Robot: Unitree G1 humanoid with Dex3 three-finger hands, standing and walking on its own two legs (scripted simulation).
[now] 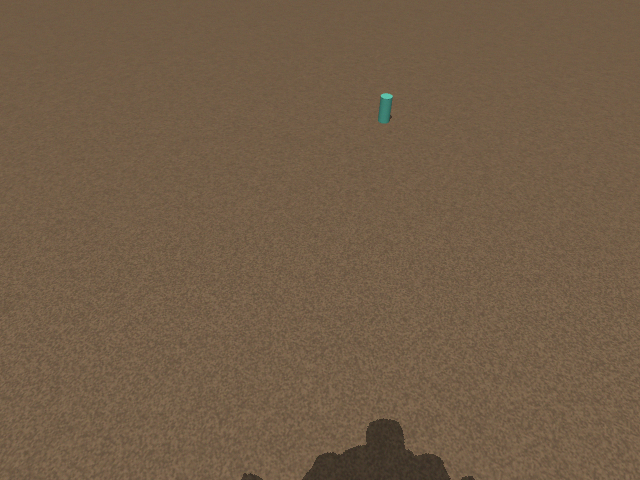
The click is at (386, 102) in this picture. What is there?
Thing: squat round
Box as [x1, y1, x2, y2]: [378, 93, 392, 123]
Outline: 387,93 382,94 380,98 378,121 383,123 387,122 389,119 392,96
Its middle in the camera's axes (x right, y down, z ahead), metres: +0.37 -0.76 +2.35
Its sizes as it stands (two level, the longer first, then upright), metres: 0.070 0.070 0.159
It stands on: the floor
